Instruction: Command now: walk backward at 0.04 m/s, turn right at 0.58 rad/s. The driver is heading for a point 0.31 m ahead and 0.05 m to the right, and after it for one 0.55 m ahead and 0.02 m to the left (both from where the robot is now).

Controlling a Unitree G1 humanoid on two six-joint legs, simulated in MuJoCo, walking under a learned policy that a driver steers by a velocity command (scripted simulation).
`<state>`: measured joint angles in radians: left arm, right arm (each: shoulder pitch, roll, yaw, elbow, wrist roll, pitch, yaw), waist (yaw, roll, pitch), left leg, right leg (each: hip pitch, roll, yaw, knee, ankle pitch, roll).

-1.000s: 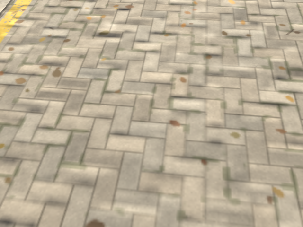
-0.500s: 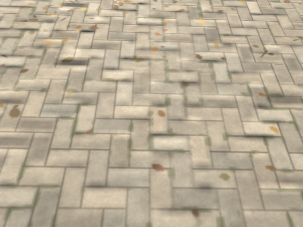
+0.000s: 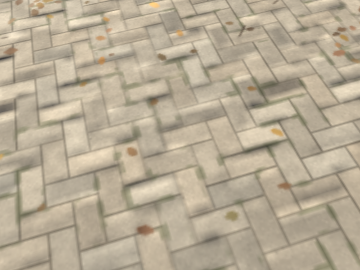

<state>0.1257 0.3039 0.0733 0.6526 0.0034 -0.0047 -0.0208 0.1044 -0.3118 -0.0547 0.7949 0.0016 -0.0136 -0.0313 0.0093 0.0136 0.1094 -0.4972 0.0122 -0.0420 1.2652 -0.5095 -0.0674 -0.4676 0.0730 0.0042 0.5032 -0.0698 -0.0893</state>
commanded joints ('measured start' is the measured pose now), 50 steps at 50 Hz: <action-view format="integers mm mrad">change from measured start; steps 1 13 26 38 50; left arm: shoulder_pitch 13 10 -5 -40 87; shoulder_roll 156 167 66 67 40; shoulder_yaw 42 46 36 23 23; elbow -76 -80 -80 -119 54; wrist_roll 11 -6 -20 -38 9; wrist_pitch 3 40 -1 -68 -112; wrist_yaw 17 62 18 -32 10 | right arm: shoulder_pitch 129 104 259 326 226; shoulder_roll -95 -81 -91 -192 -8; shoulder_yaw -29 -30 -35 -51 -24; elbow -30 -64 -41 33 -48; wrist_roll -6 4 -17 42 29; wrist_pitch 29 7 -68 -39 -23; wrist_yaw -19 5 -8 23 32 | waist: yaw -37 -19 -70 -3 -33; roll -81 -239 123 163 -94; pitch -263 -253 -21 -28 -65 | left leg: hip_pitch -3 183 444 430 -198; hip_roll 3 -59 239 285 136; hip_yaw -50 12 -86 -23 -65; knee -33 -547 -1129 -977 -124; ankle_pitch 48 109 127 682 319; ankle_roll -9 6 175 211 62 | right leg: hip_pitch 200 111 -432 111 332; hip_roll -282 -176 -76 -47 -339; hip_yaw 317 448 94 -61 38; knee -145 -251 671 -15 -371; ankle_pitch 500 -533 -53 -104 94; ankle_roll -195 -85 124 47 -98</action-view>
